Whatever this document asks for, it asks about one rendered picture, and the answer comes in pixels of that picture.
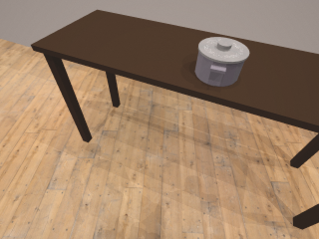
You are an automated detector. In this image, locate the knob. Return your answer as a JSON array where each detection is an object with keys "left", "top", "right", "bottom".
[{"left": 217, "top": 40, "right": 232, "bottom": 50}]

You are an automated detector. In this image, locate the pot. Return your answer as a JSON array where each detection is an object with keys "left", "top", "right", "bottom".
[{"left": 194, "top": 51, "right": 245, "bottom": 87}]

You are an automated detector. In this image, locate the lid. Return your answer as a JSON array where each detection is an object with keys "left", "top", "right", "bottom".
[{"left": 198, "top": 37, "right": 250, "bottom": 64}]

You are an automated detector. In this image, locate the table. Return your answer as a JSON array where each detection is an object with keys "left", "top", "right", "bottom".
[{"left": 31, "top": 9, "right": 319, "bottom": 230}]

